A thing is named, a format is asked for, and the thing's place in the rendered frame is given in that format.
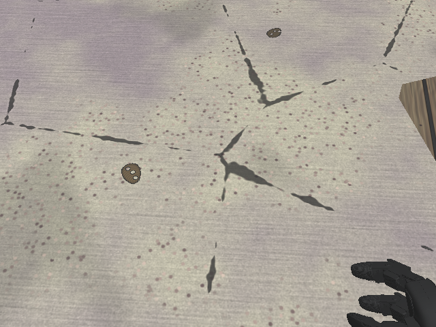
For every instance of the right robot hand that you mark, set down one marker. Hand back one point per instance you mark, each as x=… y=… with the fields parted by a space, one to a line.
x=416 y=309

